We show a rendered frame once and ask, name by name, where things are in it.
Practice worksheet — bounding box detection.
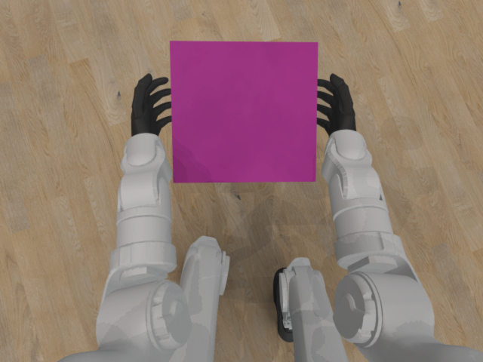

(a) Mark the right robot foot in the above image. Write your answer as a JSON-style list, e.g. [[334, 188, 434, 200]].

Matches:
[[273, 268, 294, 342]]

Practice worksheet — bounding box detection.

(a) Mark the right robot forearm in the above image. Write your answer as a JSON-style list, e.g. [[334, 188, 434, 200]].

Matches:
[[321, 130, 435, 325]]

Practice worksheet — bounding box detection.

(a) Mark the left robot forearm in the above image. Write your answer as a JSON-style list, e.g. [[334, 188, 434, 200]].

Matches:
[[96, 133, 177, 335]]

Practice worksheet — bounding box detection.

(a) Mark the carton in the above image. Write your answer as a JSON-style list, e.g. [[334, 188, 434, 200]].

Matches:
[[170, 41, 318, 183]]

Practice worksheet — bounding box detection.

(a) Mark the right robot hand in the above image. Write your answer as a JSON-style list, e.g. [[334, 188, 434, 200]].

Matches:
[[317, 73, 356, 136]]

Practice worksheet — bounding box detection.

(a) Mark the left robot upper arm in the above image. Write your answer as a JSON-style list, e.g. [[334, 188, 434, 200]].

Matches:
[[58, 279, 192, 362]]

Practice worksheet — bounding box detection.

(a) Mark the robot right thigh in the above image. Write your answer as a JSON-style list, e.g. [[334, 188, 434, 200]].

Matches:
[[279, 265, 349, 362]]

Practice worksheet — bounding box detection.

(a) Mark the right robot upper arm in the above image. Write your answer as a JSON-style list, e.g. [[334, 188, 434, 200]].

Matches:
[[333, 271, 483, 362]]

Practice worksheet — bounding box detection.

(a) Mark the left robot hand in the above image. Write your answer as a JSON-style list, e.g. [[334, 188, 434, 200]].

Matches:
[[131, 73, 172, 137]]

